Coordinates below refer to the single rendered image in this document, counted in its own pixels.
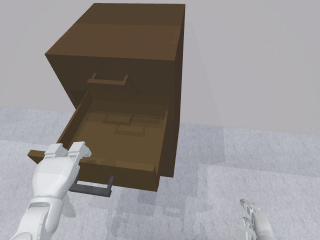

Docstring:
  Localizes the robot left hand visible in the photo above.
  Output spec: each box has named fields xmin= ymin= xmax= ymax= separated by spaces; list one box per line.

xmin=32 ymin=141 xmax=92 ymax=218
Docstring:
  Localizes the left robot forearm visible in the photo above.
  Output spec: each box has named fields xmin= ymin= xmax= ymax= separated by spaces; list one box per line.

xmin=10 ymin=196 xmax=64 ymax=240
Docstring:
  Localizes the handle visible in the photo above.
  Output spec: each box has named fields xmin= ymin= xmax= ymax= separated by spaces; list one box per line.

xmin=69 ymin=172 xmax=114 ymax=198
xmin=86 ymin=79 xmax=127 ymax=90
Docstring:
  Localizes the cabinet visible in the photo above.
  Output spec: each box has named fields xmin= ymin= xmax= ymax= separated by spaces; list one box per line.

xmin=45 ymin=3 xmax=186 ymax=178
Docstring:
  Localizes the drawer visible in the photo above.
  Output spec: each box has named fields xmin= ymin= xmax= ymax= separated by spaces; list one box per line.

xmin=27 ymin=91 xmax=170 ymax=192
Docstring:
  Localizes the robot right hand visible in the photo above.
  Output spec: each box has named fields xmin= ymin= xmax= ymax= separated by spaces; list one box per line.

xmin=236 ymin=199 xmax=275 ymax=240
